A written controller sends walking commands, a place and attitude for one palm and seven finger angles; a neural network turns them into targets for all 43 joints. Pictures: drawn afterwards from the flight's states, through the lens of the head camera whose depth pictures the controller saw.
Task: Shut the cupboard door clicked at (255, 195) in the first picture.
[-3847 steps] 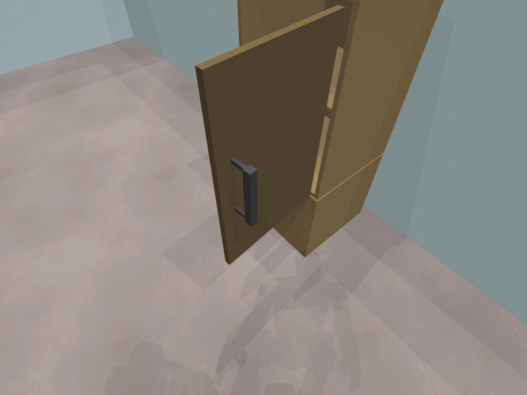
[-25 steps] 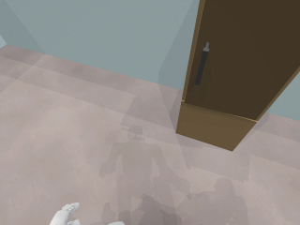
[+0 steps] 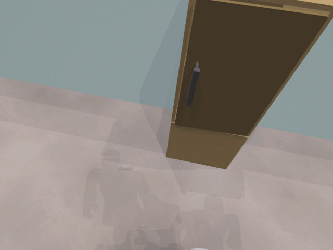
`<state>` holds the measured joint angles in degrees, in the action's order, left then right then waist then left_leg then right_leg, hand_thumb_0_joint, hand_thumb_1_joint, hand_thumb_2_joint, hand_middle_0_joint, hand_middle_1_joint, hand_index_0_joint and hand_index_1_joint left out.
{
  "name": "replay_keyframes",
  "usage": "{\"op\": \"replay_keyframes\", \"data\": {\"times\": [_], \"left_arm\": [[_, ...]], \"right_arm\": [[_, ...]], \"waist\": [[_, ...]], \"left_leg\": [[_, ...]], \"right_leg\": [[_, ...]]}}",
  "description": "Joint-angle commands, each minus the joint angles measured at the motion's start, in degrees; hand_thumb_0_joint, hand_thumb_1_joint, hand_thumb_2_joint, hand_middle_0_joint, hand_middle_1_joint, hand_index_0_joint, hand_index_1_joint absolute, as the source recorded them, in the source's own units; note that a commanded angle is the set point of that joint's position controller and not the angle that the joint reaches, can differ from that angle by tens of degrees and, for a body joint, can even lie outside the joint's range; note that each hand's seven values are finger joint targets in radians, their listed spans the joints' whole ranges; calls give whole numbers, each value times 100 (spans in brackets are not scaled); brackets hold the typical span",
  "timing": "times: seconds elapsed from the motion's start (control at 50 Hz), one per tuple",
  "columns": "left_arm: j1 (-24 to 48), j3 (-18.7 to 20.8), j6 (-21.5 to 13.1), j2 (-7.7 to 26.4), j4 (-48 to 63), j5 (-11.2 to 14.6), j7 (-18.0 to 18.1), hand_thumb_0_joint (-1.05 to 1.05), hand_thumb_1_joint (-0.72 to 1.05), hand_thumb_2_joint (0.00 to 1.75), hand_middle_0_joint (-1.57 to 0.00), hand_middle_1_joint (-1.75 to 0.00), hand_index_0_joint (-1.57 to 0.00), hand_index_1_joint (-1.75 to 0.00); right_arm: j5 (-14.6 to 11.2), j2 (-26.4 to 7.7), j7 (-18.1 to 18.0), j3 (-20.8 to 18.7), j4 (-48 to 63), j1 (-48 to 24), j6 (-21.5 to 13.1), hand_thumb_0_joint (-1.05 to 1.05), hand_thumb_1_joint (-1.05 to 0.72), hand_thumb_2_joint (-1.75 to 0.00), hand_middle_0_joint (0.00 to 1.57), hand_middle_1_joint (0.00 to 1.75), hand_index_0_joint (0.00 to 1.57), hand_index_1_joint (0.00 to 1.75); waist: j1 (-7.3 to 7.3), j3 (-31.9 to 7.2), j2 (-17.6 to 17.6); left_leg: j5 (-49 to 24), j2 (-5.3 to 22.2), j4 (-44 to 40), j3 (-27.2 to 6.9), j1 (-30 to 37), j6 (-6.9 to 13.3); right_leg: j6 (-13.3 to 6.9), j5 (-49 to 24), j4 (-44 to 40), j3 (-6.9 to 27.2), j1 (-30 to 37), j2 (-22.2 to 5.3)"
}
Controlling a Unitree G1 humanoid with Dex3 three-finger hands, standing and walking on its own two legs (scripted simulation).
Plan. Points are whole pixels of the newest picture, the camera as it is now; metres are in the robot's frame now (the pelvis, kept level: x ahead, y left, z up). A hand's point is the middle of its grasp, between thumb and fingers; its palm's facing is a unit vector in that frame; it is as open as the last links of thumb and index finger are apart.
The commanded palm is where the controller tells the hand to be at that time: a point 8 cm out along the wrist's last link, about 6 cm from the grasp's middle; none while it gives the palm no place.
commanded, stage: take the last steps up to it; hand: left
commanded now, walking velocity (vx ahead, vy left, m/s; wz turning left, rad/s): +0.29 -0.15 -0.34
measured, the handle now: (192, 85) +0.69 -0.06 -0.05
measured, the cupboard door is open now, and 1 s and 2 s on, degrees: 3 3 3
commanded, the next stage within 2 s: come to a stop and stand still in 0.70 s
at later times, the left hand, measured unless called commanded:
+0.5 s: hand out of the picture +0.10 +0.14 -0.19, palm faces -0.06 -0.99 -0.14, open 7.4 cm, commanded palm none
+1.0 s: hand (164, 168) +0.39 +0.02 -0.17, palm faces -0.23 -0.94 -0.24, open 7.4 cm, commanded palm none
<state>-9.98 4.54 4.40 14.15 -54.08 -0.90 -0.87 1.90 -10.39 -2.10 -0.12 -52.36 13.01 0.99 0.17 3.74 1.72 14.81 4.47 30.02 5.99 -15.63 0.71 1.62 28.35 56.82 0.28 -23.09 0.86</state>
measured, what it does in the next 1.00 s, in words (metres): walks ahead: right foot, then left foot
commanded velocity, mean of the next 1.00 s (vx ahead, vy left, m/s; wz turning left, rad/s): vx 0.11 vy -0.07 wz -0.12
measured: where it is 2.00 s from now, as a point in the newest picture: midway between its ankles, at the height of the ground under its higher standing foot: outside the picture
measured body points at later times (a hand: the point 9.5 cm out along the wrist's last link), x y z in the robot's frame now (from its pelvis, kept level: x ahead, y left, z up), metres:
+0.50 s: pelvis +0.10 -0.04 -0.01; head +0.13 -0.02 +0.44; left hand +0.10 +0.19 -0.18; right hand +0.13 -0.31 -0.14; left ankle +0.17 +0.05 -0.73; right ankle -0.02 -0.13 -0.74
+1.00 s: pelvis +0.24 -0.14 -0.01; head +0.29 -0.17 +0.43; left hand +0.40 +0.07 -0.15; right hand +0.16 -0.37 -0.18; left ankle +0.18 +0.04 -0.71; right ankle +0.27 -0.27 -0.74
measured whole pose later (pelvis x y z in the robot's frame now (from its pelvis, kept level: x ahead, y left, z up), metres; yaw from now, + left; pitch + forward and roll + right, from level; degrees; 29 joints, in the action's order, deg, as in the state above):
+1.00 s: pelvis +0.24 -0.14 -0.01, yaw -10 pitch +1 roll +0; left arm -4.4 2.0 -0.9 10.6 -55.9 -1.4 0.1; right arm 0.1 -11.5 -1.6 -3.1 -60.8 17.6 2.2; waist -3.2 6.8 -1.8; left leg 33.1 6.4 47.2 2.6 -14.1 -2.9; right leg 0.0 13.6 35.5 -3.7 -22.7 -3.2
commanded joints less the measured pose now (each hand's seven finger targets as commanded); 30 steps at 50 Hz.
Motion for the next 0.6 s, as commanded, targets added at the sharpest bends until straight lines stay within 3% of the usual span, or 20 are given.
{"op": "replay_keyframes", "data": {"times": [0.0,0.06,0.1,0.12,0.14,0.16,0.18,0.2,0.24,0.28,0.32,0.36,0.42,0.46,0.48,0.5,0.52,0.54,0.56,0.58], "left_arm": [[86,-10,-147,139,402,2,-24,0,90,90,-20,-30,-20,-30],[114,-19,-163,150,385,-32,-111,0,90,90,-20,-30,-20,-30],[-223,31,-179,202,240,-54,-174,0,90,90,-20,-30,-20,-30],[-465,70,-215,315,132,-66,-184,0,90,90,-20,-30,-20,-30],[-768,145,-267,607,50,-94,-145,0,90,90,-20,-30,-20,-30],[-1195,238,-327,1120,-78,-124,-58,0,90,90,-20,-30,-20,-30],[-1404,210,-329,1224,-92,-45,-14,0,90,90,-20,-30,-20,-30],[-1120,195,-392,1057,-87,-48,40,0,90,90,-20,-30,-20,-30],[-589,68,-471,596,-17,-58,79,0,90,90,-20,-30,-20,-30],[-456,25,-567,525,16,-50,68,0,90,90,-20,-30,-20,-30],[-571,6,-613,556,-80,-47,65,0,90,90,-20,-30,-20,-30],[-746,13,-618,591,-201,-64,66,0,90,90,-20,-30,-20,-30],[-737,31,-578,627,-319,-70,52,0,90,90,-20,-30,-20,-30],[-431,50,-549,640,-292,-3,14,0,90,90,-20,-30,-20,-30],[-583,26,-528,341,-233,22,-18,0,90,90,-20,-30,-20,-30],[-884,-71,-518,58,-122,44,-82,0,90,90,-20,-30,-20,-30],[-640,-34,-481,369,-50,-60,-71,0,90,90,-20,-30,-20,-30],[-394,-27,-462,361,-4,-83,-68,0,90,90,-20,-30,-20,-30],[-183,11,-450,322,-31,-106,-115,0,90,90,-20,-30,-20,-30],[-190,32,-403,258,-44,-126,-162,0,90,90,-20,-30,-20,-30]], "right_arm": [[14,-1259,-46,-363,108,414,-87,0,-90,-90,20,30,20,30],[36,-1427,-8,-456,2,464,-62,0,-90,-90,20,30,20,30],[20,-1495,13,-501,-41,261,-43,0,-90,-90,20,30,20,30],[1,-1435,28,-506,-72,222,-48,0,-90,-90,20,30,20,30],[-35,-1192,64,-473,-30,191,-65,0,-90,-90,20,30,20,30],[-98,-738,90,-344,197,-170,-100,0,-90,-90,20,30,20,30],[-35,-871,110,-344,455,-798,-97,0,-90,-90,20,30,20,30],[-58,-899,94,-399,361,-796,-79,0,-90,-90,20,30,20,30],[-1,-933,153,-444,168,-456,-112,0,-90,-90,20,30,20,30],[7,-771,203,-412,48,-222,-124,0,-90,-90,20,30,20,30],[-4,-700,209,-390,47,-175,-137,0,-90,-90,20,30,20,30],[-14,-660,203,-365,109,-304,-185,0,-90,-90,20,30,20,30],[-29,-636,151,-327,109,-215,-275,0,-90,-90,20,30,20,30],[0,-841,61,-367,-236,802,-350,0,-90,-90,20,30,20,30],[72,-1278,-10,-459,-458,1550,-402,0,-90,-90,20,30,20,30],[139,-1867,-70,-546,-580,2090,-411,0,-90,-90,20,30,20,30],[56,-1898,-110,-510,-514,1898,-337,0,-90,-90,20,30,20,30],[30,-1723,-129,-464,-366,1489,-318,0,-90,-90,20,30,20,30],[34,-1445,-121,-408,-274,1113,-342,0,-90,-90,20,30,20,30],[38,-1221,-121,-343,-243,863,-379,0,-90,-90,20,30,20,30]], "waist": [[-203,-701,-1244],[-245,-575,-1235],[-59,-414,-1059],[62,-356,-742],[242,-321,13],[510,-190,1588],[682,101,1031],[420,297,1098],[47,509,856],[-116,292,487],[-127,114,425],[-51,25,339],[-107,-84,370],[-611,-427,117],[-840,-848,-819],[-821,-1217,-2258],[-794,-1025,-1561],[-592,-547,-1236],[-482,4,-1073],[-313,168,-902]], "left_leg": [[-2247,1386,-1009,-903,851,755],[-129,1564,-1250,-1087,518,675],[1297,1452,-1147,-935,-69,457],[1618,1235,-815,-695,-488,285],[1956,810,-29,-293,-1402,60],[2311,-108,1623,518,-2543,-317],[2169,-118,2697,-139,-2727,-257],[1724,11,3216,-445,-2877,-243],[1064,230,3369,-508,-2638,-258],[620,184,3045,-282,-2143,-329],[435,133,2619,-159,-2004,-350],[474,103,2031,-76,-1907,-307],[445,-30,1003,107,-1299,-224],[-418,-221,-16,247,436,-172],[-349,592,-593,-988,1757,83],[-482,2378,-1199,-3399,2791,778],[321,2690,-1626,-3743,2057,1008],[395,2571,-1667,-3556,1480,990],[361,2345,-1814,-2945,747,873],[83,2072,-1866,-2351,446,736]], "right_leg": [[-3,-61,-827,-242,106,-103],[-121,-119,-1575,-417,476,-20],[-187,-699,-2499,-621,1190,97],[-251,-894,-3128,-566,1744,96],[-475,-221,-3881,123,2580,-377],[-1128,654,-4789,2233,2983,-1714],[-1543,454,-5014,2605,2294,-2152],[-1687,699,-5081,2782,1981,-1983],[-1601,149,-4911,1857,1560,-1627],[-1471,-1098,-4696,1045,1471,-1263],[-1485,-1797,-4599,826,1690,-1212],[-1539,-2213,-4472,868,1927,-1225],[-1460,-2953,-4039,841,2068,-1171],[-1181,-3318,-2835,435,1382,-785],[-843,-2554,-1429,213,477,-339],[-497,242,425,-237,-1061,299],[-528,432,1320,404,-1222,96],[-480,-33,1762,431,-1473,-168],[-404,-474,1805,455,-1437,-387],[-327,-795,1638,405,-1301,-449]]}}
